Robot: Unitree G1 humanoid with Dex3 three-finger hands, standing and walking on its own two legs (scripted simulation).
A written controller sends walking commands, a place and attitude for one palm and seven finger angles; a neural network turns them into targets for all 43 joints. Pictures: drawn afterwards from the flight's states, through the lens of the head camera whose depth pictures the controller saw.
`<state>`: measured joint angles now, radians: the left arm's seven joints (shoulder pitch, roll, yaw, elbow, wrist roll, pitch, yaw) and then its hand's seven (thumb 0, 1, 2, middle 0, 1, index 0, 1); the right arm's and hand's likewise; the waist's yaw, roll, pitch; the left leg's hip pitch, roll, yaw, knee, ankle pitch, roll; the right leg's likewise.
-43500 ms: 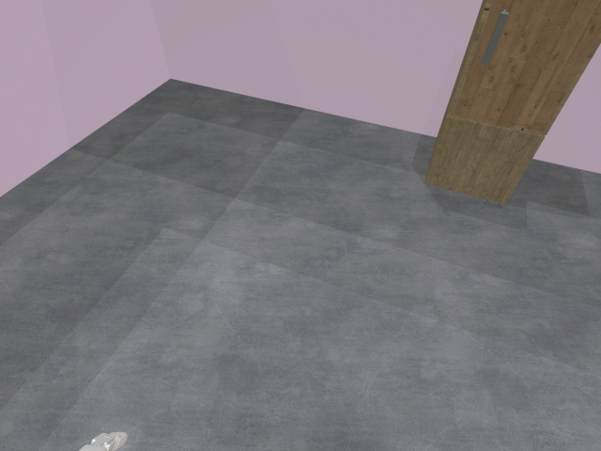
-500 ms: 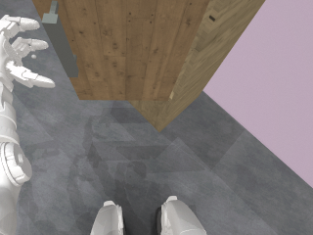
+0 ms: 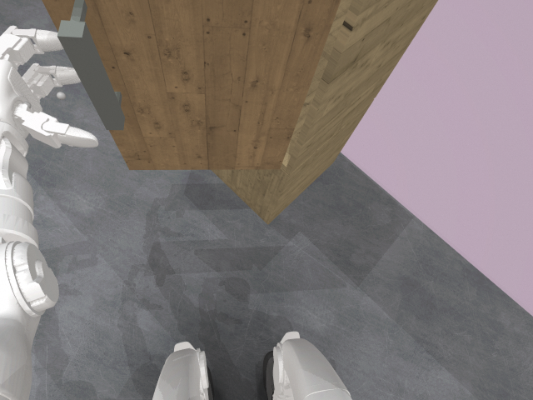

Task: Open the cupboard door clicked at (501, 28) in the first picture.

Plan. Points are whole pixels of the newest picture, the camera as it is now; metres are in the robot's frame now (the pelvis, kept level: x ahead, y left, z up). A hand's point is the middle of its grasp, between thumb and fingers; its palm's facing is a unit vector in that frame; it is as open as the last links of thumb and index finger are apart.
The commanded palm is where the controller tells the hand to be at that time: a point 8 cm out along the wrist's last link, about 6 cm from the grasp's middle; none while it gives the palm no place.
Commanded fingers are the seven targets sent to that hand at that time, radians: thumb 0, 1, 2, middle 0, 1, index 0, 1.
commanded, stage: slide the fingers in behind the handle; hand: left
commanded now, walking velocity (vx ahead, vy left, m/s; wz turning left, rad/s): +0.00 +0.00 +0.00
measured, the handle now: (99, 72) +0.57 +0.19 +0.07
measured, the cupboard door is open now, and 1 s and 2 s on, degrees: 49 48 47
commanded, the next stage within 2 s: close the thumb around the handle in 1.24 s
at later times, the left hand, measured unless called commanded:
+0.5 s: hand (86, 95) +0.52 +0.20 +0.07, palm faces -0.02 -1.00 -0.02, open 13.9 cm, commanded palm +0.50 +0.23 +0.07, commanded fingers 0.00 -0.50 0.30 -0.30 -1.20 -0.30 -1.20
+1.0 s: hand (104, 100) +0.51 +0.18 +0.07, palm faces -0.01 -1.00 -0.03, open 13.9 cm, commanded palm +0.50 +0.22 +0.07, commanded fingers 0.00 -0.50 0.30 -0.30 -1.20 -0.30 -1.20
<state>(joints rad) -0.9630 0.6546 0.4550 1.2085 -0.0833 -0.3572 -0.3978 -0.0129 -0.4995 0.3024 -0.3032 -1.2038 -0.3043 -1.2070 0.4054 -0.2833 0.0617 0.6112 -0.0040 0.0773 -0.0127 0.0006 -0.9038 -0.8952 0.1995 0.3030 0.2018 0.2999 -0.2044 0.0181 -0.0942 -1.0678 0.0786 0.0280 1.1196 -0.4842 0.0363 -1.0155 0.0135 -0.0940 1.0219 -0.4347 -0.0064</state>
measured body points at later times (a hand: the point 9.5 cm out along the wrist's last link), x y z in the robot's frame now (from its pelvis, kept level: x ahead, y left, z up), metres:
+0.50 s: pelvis +0.01 +0.00 +0.00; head +0.15 +0.03 +0.43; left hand +0.52 +0.25 +0.07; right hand +0.01 -0.26 -0.10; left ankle +0.02 +0.09 -0.65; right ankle +0.02 -0.12 -0.65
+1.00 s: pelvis +0.00 -0.01 +0.00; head +0.14 +0.01 +0.43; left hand +0.51 +0.23 +0.08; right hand +0.01 -0.27 -0.11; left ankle +0.02 +0.09 -0.65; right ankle +0.02 -0.12 -0.65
